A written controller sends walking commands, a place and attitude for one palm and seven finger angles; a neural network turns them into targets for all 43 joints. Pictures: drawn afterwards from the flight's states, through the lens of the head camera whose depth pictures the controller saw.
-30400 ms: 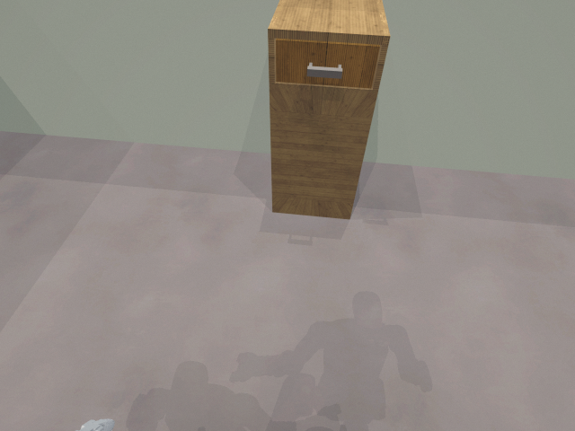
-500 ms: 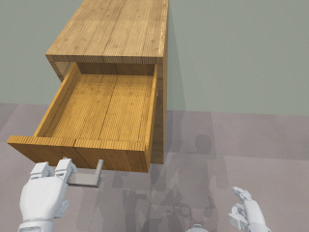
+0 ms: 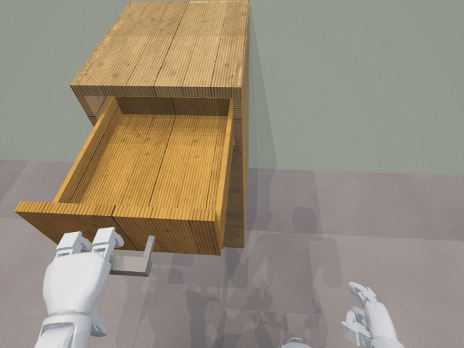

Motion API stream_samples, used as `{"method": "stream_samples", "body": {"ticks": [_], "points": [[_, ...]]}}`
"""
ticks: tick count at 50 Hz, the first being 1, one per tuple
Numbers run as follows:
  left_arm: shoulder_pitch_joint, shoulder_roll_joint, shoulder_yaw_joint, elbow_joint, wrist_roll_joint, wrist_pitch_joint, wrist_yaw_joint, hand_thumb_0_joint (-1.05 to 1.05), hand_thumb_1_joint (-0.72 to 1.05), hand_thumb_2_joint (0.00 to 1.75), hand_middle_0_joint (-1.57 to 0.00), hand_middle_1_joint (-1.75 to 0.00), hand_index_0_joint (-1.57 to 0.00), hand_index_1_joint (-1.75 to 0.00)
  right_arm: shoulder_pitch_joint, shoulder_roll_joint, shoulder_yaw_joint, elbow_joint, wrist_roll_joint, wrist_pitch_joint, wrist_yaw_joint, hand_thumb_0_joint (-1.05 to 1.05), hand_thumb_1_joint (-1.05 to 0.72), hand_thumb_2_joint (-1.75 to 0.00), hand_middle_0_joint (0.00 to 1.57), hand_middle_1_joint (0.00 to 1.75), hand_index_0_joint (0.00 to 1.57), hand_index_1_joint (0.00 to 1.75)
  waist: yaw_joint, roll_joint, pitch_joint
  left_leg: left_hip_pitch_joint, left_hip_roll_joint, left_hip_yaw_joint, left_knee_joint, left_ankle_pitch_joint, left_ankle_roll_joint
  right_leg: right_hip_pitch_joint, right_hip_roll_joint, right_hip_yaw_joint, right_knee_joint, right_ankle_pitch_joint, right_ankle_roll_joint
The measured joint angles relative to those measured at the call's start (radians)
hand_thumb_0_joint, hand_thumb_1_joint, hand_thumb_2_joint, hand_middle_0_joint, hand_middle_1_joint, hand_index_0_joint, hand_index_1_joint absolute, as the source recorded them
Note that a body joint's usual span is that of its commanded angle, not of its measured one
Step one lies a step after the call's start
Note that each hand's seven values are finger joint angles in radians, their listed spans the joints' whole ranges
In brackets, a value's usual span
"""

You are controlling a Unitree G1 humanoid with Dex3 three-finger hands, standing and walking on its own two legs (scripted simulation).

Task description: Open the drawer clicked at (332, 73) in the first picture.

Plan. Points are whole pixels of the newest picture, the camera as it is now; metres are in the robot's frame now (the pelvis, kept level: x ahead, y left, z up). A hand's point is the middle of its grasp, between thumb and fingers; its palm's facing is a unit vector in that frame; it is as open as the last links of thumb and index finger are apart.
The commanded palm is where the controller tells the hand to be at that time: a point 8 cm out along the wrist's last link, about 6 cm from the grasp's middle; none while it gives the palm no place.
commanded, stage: lift the hand off the handle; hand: left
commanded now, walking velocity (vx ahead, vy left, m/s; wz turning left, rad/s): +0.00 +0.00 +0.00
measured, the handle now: (120, 252) +0.26 +0.23 +0.02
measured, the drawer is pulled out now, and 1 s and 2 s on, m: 0.30 0.30 0.30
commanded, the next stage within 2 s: draw the hand back to the body in 1.32 s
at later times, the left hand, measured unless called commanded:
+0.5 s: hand (82, 268) +0.22 +0.26 +0.06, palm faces +0.05 -0.03 -1.00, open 13.4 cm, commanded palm +0.19 +0.25 +0.12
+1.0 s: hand (53, 245) +0.22 +0.26 +0.13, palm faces +0.08 -0.05 -1.00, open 13.8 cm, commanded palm +0.19 +0.26 +0.19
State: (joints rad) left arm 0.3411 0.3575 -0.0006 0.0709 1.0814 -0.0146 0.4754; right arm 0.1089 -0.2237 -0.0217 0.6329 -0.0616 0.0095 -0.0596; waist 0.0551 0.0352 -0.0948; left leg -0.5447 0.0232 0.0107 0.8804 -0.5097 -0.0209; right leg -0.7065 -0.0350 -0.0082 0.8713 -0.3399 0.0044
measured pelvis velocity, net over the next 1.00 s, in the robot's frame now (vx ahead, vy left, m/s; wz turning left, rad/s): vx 0.02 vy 0.00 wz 0.02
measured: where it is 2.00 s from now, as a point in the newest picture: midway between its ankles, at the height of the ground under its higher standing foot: outside the picture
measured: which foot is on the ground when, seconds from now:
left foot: down 0.00-1.00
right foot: down 0.00-1.00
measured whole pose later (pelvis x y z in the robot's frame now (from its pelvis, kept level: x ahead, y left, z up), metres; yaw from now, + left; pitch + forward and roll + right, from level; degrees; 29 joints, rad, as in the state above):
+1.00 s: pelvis +0.02 +0.00 +0.04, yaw +1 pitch +0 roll +0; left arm 0.34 0.47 0.03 -0.28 0.94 0.03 0.15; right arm 0.08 -0.25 0.01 0.62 -0.04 0.04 -0.06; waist 0.11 0.10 -0.01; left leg -0.16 0.02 -0.01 0.52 -0.36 -0.02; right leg -0.31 -0.04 -0.04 0.54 -0.23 0.01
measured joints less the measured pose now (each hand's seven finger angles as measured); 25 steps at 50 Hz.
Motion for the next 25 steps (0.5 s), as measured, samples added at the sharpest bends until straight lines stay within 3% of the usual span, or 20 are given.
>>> {"method": "stream_samples", "body": {"ticks": [13,25], "points": [[0.018,0.021,-0.001,-0.067,-0.024,-0.007,-0.037,0.0,-0.49,0.3,-0.32,-1.2,-0.35,-1.22,0.009,-0.013,-0.007,-0.001,0.005,-0.007,-0.008,0.02,-0.9,-0.9,0.2,0.3,0.2,0.3,0.005,0.017,0.018,0.066,-0.001,-0.003,-0.062,0.024,-0.001,0.067,-0.001,-0.005,-0.055,0.017,0.0],[0.02,0.045,-0.005,-0.145,-0.056,0.012,-0.119,0.0,-0.49,0.3,-0.32,-1.2,-0.39,-1.24,-0.008,-0.009,0.007,-0.002,0.014,-0.003,-0.009,0.02,-0.9,-0.9,0.2,0.3,0.2,0.3,0.026,0.032,0.041,0.178,-0.004,-0.007,-0.166,0.065,-0.002,0.176,-0.003,-0.011,-0.141,0.043,0.001]]}}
